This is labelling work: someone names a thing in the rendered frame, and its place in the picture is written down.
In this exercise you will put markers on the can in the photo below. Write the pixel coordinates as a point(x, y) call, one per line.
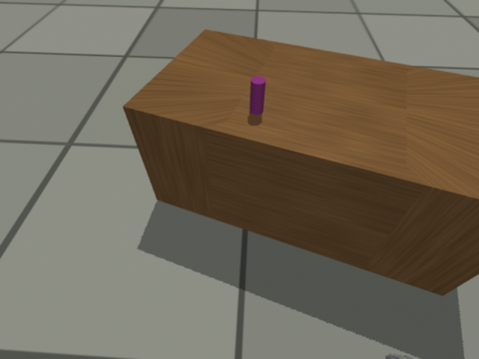
point(257, 95)

